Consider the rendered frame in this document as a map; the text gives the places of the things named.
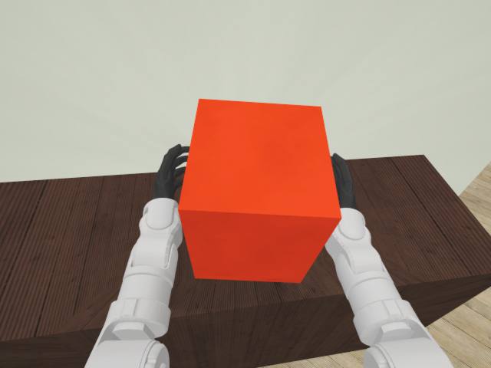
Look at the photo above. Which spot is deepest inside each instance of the robot right forearm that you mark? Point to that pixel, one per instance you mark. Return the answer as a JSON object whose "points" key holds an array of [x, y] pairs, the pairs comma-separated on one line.
{"points": [[380, 314]]}

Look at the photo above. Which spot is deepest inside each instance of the left robot upper arm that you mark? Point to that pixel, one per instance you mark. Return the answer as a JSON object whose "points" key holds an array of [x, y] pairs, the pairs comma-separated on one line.
{"points": [[130, 354]]}

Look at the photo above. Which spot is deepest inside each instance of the carton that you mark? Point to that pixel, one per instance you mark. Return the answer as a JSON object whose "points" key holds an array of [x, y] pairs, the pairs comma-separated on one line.
{"points": [[259, 200]]}

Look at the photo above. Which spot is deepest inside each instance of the robot right hand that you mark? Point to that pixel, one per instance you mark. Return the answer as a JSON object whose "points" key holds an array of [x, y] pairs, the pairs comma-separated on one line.
{"points": [[344, 182]]}

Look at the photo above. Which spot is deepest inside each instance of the robot left forearm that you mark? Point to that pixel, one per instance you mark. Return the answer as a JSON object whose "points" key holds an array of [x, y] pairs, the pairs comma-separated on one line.
{"points": [[141, 311]]}

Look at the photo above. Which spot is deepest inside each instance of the robot left hand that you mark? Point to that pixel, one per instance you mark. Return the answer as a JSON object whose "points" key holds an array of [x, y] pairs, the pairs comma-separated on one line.
{"points": [[165, 185]]}

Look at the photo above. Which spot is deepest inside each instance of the right robot upper arm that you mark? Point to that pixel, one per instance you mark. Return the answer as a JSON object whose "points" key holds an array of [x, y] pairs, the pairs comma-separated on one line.
{"points": [[410, 353]]}

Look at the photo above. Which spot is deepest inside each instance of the pedestal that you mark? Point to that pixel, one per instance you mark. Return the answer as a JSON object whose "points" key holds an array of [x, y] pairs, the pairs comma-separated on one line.
{"points": [[65, 245]]}

